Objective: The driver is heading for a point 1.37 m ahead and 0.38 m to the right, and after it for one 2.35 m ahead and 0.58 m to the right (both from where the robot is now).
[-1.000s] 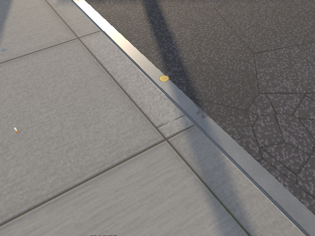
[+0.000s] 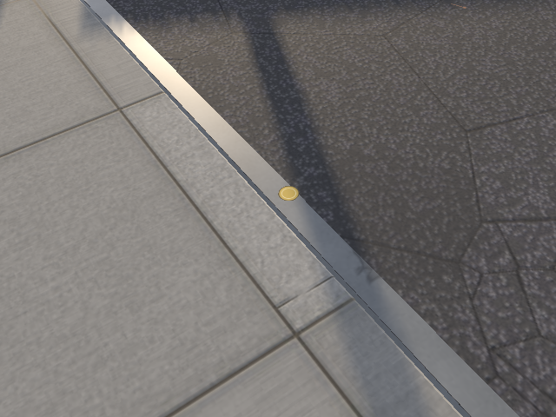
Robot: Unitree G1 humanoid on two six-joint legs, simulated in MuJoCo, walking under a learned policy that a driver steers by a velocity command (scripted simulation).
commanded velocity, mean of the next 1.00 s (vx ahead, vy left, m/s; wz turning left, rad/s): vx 0.26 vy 0.00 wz -0.24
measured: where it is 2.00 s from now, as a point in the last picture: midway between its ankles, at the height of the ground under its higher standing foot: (395, 319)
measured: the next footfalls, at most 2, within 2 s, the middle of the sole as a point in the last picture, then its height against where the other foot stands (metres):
right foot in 0.98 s outside the picture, level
left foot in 1.48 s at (335, 326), level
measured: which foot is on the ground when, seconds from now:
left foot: down 0.00-0.98, up 1.00-1.00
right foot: down 0.00-0.52, up 0.54-0.96, down 0.98-1.00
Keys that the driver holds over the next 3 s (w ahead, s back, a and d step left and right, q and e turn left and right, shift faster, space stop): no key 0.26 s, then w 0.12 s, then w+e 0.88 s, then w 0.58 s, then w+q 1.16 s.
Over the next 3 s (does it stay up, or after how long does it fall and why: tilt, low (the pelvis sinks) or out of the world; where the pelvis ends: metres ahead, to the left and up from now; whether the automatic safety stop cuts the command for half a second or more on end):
stays up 1.29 -0.43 -0.01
